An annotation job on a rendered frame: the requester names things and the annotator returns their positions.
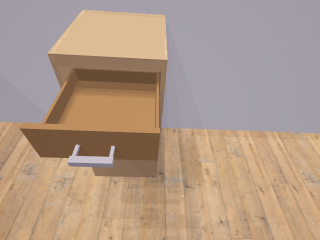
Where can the handle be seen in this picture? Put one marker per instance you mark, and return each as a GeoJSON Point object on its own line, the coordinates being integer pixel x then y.
{"type": "Point", "coordinates": [91, 161]}

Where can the cabinet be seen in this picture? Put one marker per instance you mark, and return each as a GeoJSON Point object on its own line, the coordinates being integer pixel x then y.
{"type": "Point", "coordinates": [115, 41]}

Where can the drawer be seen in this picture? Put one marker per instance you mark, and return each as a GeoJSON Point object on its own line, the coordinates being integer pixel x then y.
{"type": "Point", "coordinates": [97, 109]}

